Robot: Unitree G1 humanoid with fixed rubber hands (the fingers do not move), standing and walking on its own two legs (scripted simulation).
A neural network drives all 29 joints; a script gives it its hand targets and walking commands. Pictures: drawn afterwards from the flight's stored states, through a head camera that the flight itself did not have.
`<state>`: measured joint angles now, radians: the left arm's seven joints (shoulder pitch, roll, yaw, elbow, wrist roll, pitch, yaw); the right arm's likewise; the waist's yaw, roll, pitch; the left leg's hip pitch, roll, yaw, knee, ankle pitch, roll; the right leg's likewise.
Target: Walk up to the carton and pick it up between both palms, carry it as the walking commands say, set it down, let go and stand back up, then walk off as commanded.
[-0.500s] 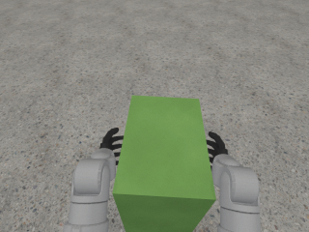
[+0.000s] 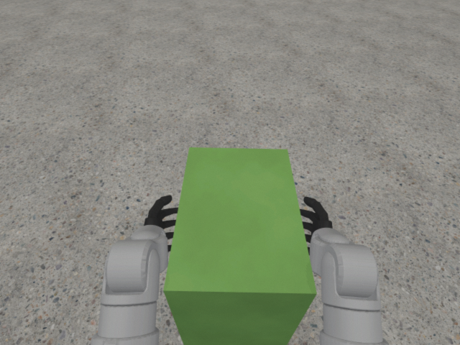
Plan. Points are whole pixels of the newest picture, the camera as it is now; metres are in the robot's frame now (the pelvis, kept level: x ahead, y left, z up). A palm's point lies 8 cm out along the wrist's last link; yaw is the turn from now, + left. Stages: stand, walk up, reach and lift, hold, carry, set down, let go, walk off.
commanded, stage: carry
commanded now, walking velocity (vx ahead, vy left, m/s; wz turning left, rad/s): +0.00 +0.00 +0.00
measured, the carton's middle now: (236, 254) +0.30 +0.00 +0.01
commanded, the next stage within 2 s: none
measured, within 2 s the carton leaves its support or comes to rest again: neither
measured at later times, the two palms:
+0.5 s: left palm (135, 231) +0.29 +0.17 +0.09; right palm (297, 231) +0.30 -0.10 +0.09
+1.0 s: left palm (133, 225) +0.31 +0.17 +0.08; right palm (291, 225) +0.31 -0.09 +0.09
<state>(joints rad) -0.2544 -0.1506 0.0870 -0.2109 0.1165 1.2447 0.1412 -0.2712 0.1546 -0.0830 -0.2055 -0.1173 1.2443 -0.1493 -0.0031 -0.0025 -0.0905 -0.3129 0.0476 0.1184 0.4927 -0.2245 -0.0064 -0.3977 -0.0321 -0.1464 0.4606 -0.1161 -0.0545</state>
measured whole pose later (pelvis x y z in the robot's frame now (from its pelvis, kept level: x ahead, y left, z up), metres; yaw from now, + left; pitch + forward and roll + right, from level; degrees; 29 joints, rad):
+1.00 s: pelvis +0.03 +0.04 +0.00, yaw +0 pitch +2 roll +0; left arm -0.26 -0.15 0.08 -0.20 0.12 1.22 0.14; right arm -0.26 0.15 -0.08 -0.20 -0.12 1.21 -0.14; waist 0.00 0.00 -0.08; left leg -0.28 0.00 0.13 0.53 -0.29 0.04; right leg -0.38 -0.08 -0.13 0.52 -0.18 0.01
